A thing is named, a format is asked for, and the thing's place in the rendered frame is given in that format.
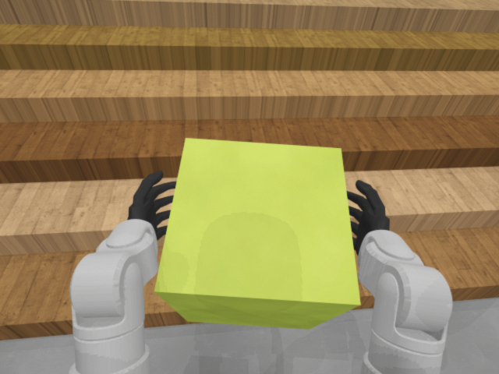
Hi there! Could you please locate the carton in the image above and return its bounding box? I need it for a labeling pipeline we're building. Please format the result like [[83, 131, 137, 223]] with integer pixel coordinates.
[[154, 138, 361, 330]]

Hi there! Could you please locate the robot right hand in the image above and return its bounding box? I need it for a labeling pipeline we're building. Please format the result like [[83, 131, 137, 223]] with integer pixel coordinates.
[[347, 180, 390, 255]]

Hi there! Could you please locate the robot right forearm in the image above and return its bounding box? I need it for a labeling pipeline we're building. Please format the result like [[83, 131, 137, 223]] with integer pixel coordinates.
[[357, 230, 453, 374]]

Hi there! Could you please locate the robot left forearm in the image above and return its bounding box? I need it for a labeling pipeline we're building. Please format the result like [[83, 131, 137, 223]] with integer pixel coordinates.
[[69, 219, 159, 374]]

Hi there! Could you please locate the robot left hand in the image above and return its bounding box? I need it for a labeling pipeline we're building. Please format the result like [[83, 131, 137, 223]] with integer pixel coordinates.
[[127, 171, 176, 240]]

